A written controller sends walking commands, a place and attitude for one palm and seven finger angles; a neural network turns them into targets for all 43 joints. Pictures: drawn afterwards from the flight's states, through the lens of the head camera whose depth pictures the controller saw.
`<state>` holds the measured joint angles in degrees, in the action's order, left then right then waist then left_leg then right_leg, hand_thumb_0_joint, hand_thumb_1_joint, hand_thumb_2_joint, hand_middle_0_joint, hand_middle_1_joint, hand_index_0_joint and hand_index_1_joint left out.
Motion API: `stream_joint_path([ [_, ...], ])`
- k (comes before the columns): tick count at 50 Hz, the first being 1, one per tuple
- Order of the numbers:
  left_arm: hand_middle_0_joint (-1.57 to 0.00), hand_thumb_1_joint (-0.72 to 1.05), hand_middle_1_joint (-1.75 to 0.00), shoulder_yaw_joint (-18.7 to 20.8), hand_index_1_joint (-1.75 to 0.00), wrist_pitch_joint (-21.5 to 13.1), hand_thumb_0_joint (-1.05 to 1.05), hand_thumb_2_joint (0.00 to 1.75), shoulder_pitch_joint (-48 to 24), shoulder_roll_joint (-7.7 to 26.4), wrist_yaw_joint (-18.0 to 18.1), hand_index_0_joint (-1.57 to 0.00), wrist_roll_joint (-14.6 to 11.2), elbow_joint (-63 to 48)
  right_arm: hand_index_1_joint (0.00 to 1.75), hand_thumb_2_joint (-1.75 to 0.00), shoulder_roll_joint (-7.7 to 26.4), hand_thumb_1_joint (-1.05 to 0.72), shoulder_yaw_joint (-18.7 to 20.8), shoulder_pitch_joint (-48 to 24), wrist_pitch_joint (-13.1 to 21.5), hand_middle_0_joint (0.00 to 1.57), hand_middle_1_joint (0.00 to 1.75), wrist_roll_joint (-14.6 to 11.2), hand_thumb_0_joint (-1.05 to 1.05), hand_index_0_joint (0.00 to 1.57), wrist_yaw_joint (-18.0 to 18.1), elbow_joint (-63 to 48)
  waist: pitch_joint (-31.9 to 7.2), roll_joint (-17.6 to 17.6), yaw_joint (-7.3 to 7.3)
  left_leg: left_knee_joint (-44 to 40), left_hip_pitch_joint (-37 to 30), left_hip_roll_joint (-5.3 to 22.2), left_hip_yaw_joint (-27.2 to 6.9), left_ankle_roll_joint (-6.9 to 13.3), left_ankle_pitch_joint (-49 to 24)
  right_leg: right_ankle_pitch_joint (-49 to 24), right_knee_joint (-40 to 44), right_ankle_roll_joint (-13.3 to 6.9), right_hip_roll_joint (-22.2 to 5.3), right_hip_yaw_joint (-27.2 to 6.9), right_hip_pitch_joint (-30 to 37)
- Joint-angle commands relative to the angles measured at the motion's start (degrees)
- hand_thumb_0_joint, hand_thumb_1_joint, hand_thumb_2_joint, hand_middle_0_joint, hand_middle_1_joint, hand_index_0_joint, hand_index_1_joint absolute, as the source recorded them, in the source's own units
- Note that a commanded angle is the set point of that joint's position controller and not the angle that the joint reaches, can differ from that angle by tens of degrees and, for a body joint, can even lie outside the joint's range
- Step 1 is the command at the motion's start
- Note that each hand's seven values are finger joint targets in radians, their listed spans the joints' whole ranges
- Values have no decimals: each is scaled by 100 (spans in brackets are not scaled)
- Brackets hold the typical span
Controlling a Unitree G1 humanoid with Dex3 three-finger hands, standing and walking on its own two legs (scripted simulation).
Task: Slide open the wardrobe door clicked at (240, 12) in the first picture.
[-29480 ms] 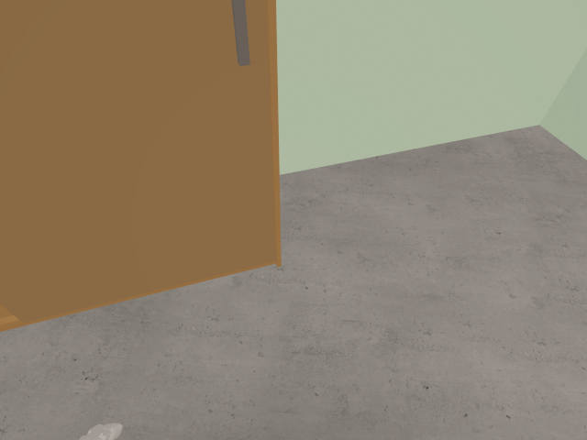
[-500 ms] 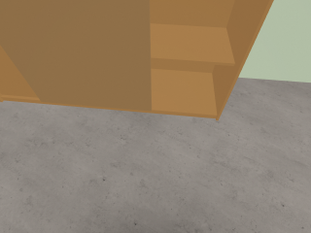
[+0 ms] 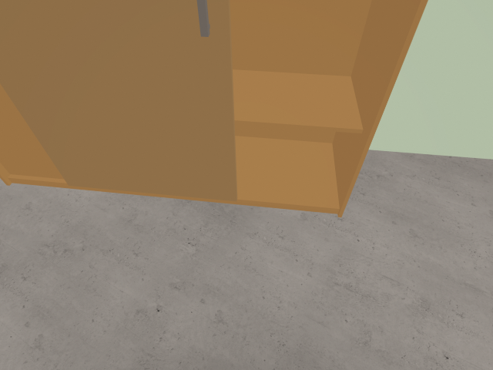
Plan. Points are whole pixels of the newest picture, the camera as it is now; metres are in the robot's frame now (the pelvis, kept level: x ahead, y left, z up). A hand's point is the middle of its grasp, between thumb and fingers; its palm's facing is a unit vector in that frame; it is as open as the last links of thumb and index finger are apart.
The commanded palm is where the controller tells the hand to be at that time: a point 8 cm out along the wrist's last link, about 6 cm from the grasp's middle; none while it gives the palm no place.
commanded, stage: let the arm hang, fingers relaxed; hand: right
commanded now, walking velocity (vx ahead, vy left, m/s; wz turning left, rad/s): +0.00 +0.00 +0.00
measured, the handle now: out of the picture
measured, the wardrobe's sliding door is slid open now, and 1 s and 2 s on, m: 0.52 0.52 0.52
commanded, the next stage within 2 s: look to check the result in 0.24 s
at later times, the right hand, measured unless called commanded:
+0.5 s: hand out of the picture -0.03 -0.19 -0.18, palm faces -0.02 +0.98 -0.17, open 7.4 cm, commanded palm none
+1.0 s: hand out of the picture +0.01 -0.19 -0.18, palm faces -0.03 +0.98 -0.20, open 7.4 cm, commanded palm none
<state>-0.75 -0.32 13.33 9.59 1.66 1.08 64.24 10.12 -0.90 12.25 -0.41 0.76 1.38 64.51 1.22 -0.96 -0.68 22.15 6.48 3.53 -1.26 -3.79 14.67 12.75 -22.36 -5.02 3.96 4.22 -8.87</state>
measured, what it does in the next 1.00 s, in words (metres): stands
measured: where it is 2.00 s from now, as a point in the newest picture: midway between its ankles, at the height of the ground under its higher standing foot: outside the picture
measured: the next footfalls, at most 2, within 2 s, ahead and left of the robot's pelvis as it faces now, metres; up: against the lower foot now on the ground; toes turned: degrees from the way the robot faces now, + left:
none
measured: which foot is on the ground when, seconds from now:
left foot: down 0.00-1.00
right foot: down 0.00-1.00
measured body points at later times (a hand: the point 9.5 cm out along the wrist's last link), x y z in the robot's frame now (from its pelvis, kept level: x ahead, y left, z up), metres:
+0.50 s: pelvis -0.01 -0.02 +0.00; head +0.01 -0.03 +0.45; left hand -0.02 +0.21 -0.16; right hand -0.03 -0.24 -0.17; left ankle -0.03 +0.16 -0.74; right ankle +0.00 -0.06 -0.74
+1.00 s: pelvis -0.01 +0.00 +0.00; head +0.01 -0.01 +0.45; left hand +0.01 +0.24 -0.15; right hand +0.02 -0.24 -0.16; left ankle -0.03 +0.16 -0.74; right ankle +0.00 -0.06 -0.74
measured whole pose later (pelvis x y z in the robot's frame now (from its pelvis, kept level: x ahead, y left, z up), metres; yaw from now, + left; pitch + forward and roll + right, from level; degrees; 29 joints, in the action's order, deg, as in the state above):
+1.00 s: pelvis -0.01 +0.00 +0.00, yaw +0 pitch -1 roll +0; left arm 0.2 -0.5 12.1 11.7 1.4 0.8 64.7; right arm 11.7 -0.5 11.9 0.0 1.0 0.9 65.5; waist 3.1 -0.9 -0.8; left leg 21.1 6.8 3.9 -1.6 -4.1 13.3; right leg 11.1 -20.6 -5.4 4.4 4.6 -8.8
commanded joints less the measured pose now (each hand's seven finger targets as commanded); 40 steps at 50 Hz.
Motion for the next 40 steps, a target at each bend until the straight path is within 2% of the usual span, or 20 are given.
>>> stream_joint_path([
  [1,-20,90,-30,124,-30,-88,0,90,360,646,22,-20,-18,-137,30,-90,606,-90,113,383,62,20,30,-4,0,20,42,-87,208,145,52,-225,210,299,-134,180,-724,-1167,534,182,-943,-828,-43],
  [6,-20,90,-30,131,-30,-91,0,90,407,660,32,-20,-22,-127,30,-90,580,-90,114,440,53,20,30,-7,0,20,45,-56,250,96,48,-212,244,291,-107,175,-652,-1135,589,184,-957,-857,-4],
  [10,-20,90,-30,136,-30,-84,0,90,455,647,41,-20,-16,-116,30,-90,534,-90,107,489,30,20,30,-8,0,20,41,-17,333,235,21,-184,329,265,-105,163,-501,-775,740,203,-963,-911,-27],
  [12,-20,90,-30,146,-30,-86,0,90,487,642,41,-20,-19,-120,30,-90,528,-90,114,519,33,20,30,3,0,20,41,0,322,98,23,-183,302,274,-90,163,-495,-709,745,188,-969,-914,-66],
  [15,-20,90,-30,154,-30,-99,0,90,534,666,57,-20,-25,-105,30,-90,524,-90,112,563,26,20,30,-1,0,20,46,19,268,220,25,-127,339,259,-74,156,-492,-789,775,201,-992,-969,33],
  [19,-20,90,-30,172,-30,-90,0,90,575,649,63,-20,-25,-88,30,-90,487,-90,115,622,25,20,30,7,0,20,53,50,313,152,19,-122,390,248,-81,164,-452,-616,819,199,-998,-997,10],
  [25,-20,90,-30,196,-30,-90,0,90,575,672,62,-20,-31,-79,30,-90,511,-90,113,662,27,20,30,13,0,20,56,76,339,143,32,-124,413,254,-82,170,-443,-459,841,177,-1001,-1005,-25],
  [27,-20,90,-30,202,-30,-86,0,90,565,664,54,-20,-35,-77,30,-90,520,-90,118,651,35,20,30,14,0,20,56,71,326,23,23,-140,394,260,-100,184,-416,-367,824,166,-991,-1000,-62],
  [28,-20,90,-30,203,-30,-83,0,90,559,678,52,-20,-31,-82,30,-90,505,-90,113,657,34,20,30,12,0,20,54,68,343,134,26,-140,429,249,-114,182,-398,-293,846,171,-989,-990,-64],
  [32,-20,90,-30,218,-30,-82,0,90,501,710,41,-20,-33,-93,30,-90,581,-90,128,616,43,20,30,19,0,20,53,48,334,100,30,-159,395,258,-111,201,-395,-199,855,161,-991,-1013,-116],
  [40,-20,90,-30,244,-30,-110,0,90,339,869,27,-20,-31,-134,30,-90,719,-90,153,404,83,20,30,16,0,20,39,-13,197,107,10,-206,373,282,-152,230,-548,-604,743,166,-983,-950,54],
])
